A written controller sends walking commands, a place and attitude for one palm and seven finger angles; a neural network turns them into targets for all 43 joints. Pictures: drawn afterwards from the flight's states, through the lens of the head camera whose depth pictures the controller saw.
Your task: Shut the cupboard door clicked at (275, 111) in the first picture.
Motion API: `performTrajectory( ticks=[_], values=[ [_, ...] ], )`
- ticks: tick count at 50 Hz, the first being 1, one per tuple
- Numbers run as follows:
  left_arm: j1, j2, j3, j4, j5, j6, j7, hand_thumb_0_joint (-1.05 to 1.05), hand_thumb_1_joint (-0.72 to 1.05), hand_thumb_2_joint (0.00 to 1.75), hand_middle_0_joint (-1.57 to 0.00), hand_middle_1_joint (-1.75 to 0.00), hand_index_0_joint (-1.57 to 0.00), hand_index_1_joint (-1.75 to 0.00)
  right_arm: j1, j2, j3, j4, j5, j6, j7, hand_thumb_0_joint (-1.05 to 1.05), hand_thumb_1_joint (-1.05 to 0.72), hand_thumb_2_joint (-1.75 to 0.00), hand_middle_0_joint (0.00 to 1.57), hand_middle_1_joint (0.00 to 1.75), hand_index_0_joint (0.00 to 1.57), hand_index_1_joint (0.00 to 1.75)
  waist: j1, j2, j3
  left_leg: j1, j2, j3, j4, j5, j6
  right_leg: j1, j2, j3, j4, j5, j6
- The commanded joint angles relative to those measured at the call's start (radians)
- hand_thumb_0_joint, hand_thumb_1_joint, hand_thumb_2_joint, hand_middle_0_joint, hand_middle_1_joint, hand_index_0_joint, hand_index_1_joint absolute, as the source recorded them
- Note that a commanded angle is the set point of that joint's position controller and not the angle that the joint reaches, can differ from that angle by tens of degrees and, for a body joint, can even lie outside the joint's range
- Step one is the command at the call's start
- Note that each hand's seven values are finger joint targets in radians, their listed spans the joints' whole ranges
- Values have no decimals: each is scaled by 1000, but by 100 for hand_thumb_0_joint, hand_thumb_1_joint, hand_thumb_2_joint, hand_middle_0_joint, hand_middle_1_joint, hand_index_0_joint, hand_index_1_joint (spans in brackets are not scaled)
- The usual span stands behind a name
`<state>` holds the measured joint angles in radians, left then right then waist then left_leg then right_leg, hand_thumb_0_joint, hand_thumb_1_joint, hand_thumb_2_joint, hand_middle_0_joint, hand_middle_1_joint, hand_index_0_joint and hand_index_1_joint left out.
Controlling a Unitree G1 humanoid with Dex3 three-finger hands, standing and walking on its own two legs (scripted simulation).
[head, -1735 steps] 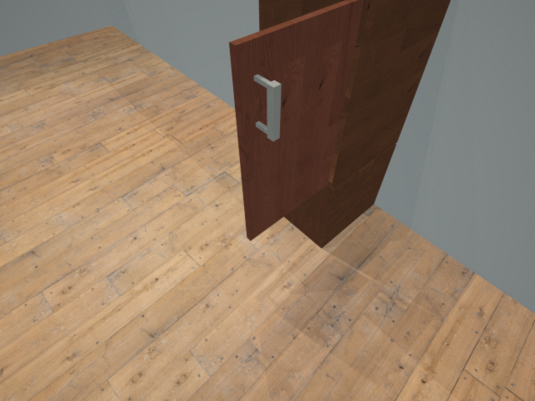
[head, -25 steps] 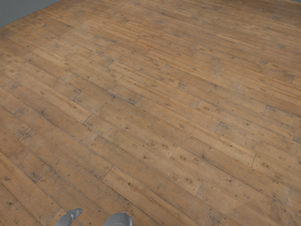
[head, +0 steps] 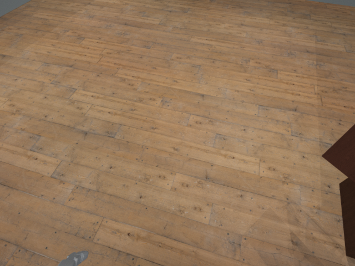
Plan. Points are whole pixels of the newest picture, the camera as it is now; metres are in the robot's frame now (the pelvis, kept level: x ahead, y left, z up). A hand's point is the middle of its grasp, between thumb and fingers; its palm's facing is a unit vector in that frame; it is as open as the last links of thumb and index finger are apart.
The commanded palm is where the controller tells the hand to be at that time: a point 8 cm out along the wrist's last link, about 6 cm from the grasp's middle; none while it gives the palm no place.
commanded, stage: turn to face it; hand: left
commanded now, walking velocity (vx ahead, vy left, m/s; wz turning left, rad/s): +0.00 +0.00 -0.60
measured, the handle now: out of the picture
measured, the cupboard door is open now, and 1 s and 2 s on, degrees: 54 54 54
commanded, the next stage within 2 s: take the last steps up to it in 1.40 s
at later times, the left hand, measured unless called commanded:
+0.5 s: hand (106, 248) +0.18 +0.20 -0.16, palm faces -0.25 -0.95 -0.20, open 7.4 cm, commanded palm none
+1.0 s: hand (139, 228) +0.23 +0.12 -0.15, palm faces -0.53 -0.81 -0.25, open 7.4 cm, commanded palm none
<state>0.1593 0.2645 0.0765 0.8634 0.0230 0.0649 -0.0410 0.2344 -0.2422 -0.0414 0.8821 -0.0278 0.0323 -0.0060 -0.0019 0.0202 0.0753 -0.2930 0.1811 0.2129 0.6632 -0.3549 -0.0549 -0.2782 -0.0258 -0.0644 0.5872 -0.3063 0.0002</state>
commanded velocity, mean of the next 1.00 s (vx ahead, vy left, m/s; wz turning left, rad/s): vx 0.00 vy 0.00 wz -0.59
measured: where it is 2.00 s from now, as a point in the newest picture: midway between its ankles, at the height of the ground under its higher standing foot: outside the picture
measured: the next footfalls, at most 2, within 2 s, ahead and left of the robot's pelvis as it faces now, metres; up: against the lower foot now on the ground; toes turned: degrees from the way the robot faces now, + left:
left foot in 0.34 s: +0.09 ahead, +0.12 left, +0.00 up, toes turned -8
right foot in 0.70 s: +0.01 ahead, -0.13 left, +0.00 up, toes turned -29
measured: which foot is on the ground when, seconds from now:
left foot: down 0.00-0.00, up 0.02-0.32, down 0.34-0.70, up 0.72-1.00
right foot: down 0.00-0.34, up 0.36-0.68, down 0.70-1.00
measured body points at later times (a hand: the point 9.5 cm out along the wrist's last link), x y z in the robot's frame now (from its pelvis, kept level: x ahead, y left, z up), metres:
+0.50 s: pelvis +0.03 +0.02 +0.01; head +0.09 +0.03 +0.46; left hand +0.19 +0.25 -0.14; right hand +0.04 -0.25 -0.11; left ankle +0.05 +0.13 -0.72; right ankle -0.04 -0.10 -0.65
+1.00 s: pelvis +0.04 +0.00 +0.01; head +0.08 -0.03 +0.46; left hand +0.25 +0.16 -0.13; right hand -0.03 -0.28 -0.12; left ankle +0.13 +0.10 -0.69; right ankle -0.02 -0.11 -0.72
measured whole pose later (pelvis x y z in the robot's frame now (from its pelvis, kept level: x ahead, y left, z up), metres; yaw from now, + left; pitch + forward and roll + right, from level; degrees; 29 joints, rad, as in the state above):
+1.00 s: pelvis +0.04 +0.00 +0.01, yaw -34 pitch +2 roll +1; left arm 0.18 0.23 0.06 0.90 0.03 0.05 -0.01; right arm 0.17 -0.24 -0.04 0.87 -0.01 0.05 -0.01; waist 0.00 -0.02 0.07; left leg -0.42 0.04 0.04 0.78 -0.39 -0.09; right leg -0.28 0.03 0.09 0.53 -0.27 -0.01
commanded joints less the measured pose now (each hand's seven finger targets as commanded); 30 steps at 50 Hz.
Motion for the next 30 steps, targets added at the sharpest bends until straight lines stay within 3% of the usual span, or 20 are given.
performTrajectory(
  ticks=[1,2,3,4,5,6,11,13,14,15,16,17,18,19,20,22,26,30],
  values=[
    [158,253,58,-23,-2,-42,41,0,90,90,-20,-30,-20,-30,-124,-103,-30,-142,15,2,-17,0,-90,-90,20,30,20,30,91,-263,-102,-360,-82,-184,468,-264,-15,219,-350,472,-270,501,-224],
    [108,229,57,-27,0,-45,49,0,90,90,-20,-30,-20,-30,-127,-107,-33,-129,16,0,-23,0,-90,-90,20,30,20,30,67,-325,-96,-401,-75,-218,521,-229,-18,212,-317,495,-269,447,-228],
    [56,187,46,-38,-2,-45,53,0,90,90,-20,-30,-20,-30,-115,-124,-35,-112,14,-3,-23,0,-90,-90,20,30,20,30,43,-299,-93,-392,-62,-236,525,-158,-22,207,-275,420,-246,450,-215],
    [19,165,38,-50,-3,-45,52,0,90,90,-20,-30,-20,-30,-99,-117,-36,-97,13,-4,-17,0,-90,-90,20,30,20,30,20,-233,-108,-337,-64,-222,496,-109,-30,178,-236,345,-219,478,-196],
    [-8,160,36,-57,1,-45,53,0,90,90,-20,-30,-20,-30,-76,-103,-32,-83,15,-5,-13,0,-90,-90,20,30,20,30,2,-188,-130,-282,-71,-202,440,-89,-33,162,-216,304,-204,488,-186],
    [-2,163,35,-61,2,-47,52,0,90,90,-20,-30,-20,-30,-69,-89,-29,-79,14,-3,-10,0,-90,-90,20,30,20,30,5,-166,-142,-247,-88,-185,381,-78,-36,152,-201,291,-199,497,-182],
    [20,188,42,-49,5,-41,46,0,90,90,-20,-30,-20,-30,-80,-79,-27,-95,20,-8,-10,0,-90,-90,20,30,20,30,17,-181,-125,-153,-140,-168,140,-68,-28,104,-189,371,-196,428,-186],
    [-5,183,43,-48,1,-39,47,0,90,90,-20,-30,-20,-30,-31,-82,-26,-83,23,-16,-17,0,-90,-90,20,30,20,30,-10,-180,-144,-61,-159,-165,-23,4,-23,88,-166,387,-146,465,-155],
    [-25,178,41,-51,-5,-35,46,0,90,90,-20,-30,-20,-30,12,-90,-26,-69,23,-21,-20,0,-90,-90,20,30,20,30,-33,-171,-145,36,-159,-160,-139,99,-20,32,-144,381,-113,425,-120],
    [-35,142,35,-58,-9,-30,45,0,90,90,-20,-30,-20,-30,53,-118,-31,-56,20,-30,-22,0,-90,-90,20,30,20,30,-49,-84,-160,142,-102,-209,-261,164,-3,-46,-86,336,-45,310,-72],
    [15,82,22,-75,-20,-23,36,0,90,90,-20,-30,-20,-30,61,-215,-46,-61,2,-40,-26,0,-90,-90,20,30,20,30,-34,177,-183,267,116,-434,-329,265,84,-217,54,225,121,22,-10],
    [11,71,17,-95,-15,-27,30,0,90,90,-20,-30,-20,-30,88,-266,-55,-77,-3,-36,-30,0,-90,-90,20,30,20,30,-48,284,-179,254,307,-570,-357,394,205,-282,81,96,358,-339,23],
    [-20,96,20,-85,-2,-21,28,0,90,90,-20,-30,-20,-30,78,-247,-48,-69,-9,-40,-35,0,-90,-90,20,30,20,30,-56,222,-166,207,307,-565,-358,419,230,-290,47,132,519,-323,33],
    [-31,94,30,-77,0,-21,20,0,90,90,-20,-30,-20,-30,43,-223,-44,-81,-9,-41,-37,0,-90,-90,20,30,20,30,-30,194,-131,158,259,-497,-345,468,223,-292,26,128,597,-271,39],
    [-27,93,29,-73,-4,-19,13,0,90,90,-20,-30,-20,-30,-6,-203,-37,-98,-7,-42,-36,0,-90,-90,20,30,20,30,-11,168,-113,155,233,-411,-323,515,216,-299,3,104,608,-242,46],
    [-43,63,24,-70,-6,-8,4,0,90,90,-20,-30,-20,-30,-10,-180,-34,-93,-10,-40,-37,0,-90,-90,20,30,20,30,-9,142,-99,179,172,-276,-296,592,193,-278,-5,71,550,-193,58],
    [-89,34,14,-82,-6,-6,-4,0,90,90,-20,-30,-20,-30,49,-188,-45,-57,-7,-35,-33,0,-90,-90,20,30,20,30,-41,169,-122,227,161,-177,-259,636,178,-193,4,7,336,-162,51],
    [-86,38,9,-83,-4,-17,-2,0,90,90,-20,-30,-20,-30,50,-209,-58,-44,-5,-28,-22,0,-90,-90,20,30,20,30,-44,211,-129,225,176,-137,-204,621,158,-93,30,-43,138,-120,28]
  ],
)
